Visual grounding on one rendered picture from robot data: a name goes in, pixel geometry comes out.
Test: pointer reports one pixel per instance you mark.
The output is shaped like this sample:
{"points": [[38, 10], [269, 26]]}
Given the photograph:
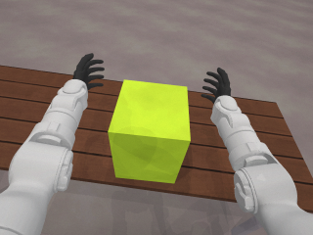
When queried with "left robot hand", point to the left robot hand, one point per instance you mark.
{"points": [[83, 70]]}

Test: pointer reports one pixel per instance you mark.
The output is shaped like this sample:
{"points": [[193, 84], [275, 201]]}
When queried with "right robot upper arm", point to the right robot upper arm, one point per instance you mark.
{"points": [[267, 192]]}

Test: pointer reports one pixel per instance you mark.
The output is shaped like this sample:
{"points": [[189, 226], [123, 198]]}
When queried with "left robot upper arm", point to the left robot upper arm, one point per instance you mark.
{"points": [[40, 171]]}

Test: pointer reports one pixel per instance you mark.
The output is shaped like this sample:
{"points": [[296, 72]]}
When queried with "table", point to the table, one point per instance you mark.
{"points": [[206, 172]]}

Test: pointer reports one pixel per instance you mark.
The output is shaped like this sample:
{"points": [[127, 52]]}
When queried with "carton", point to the carton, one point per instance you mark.
{"points": [[150, 131]]}

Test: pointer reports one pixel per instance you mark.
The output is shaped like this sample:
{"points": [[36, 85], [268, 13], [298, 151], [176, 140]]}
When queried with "left robot forearm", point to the left robot forearm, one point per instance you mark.
{"points": [[61, 119]]}

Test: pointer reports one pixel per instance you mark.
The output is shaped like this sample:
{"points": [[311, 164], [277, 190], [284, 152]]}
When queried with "right robot forearm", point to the right robot forearm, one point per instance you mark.
{"points": [[240, 139]]}

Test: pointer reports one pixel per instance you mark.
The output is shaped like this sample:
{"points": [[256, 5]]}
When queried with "right robot hand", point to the right robot hand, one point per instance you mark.
{"points": [[222, 86]]}

